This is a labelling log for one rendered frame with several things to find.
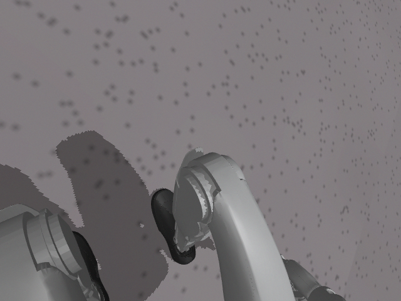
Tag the right robot hand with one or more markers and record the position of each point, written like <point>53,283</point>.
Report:
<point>302,282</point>

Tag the left robot foot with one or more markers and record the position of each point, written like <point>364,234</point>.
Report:
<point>91,265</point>

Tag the right robot foot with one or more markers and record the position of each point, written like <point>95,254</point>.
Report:
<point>161,205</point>

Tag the right robot arm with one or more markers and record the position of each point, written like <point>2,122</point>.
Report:
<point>324,293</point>

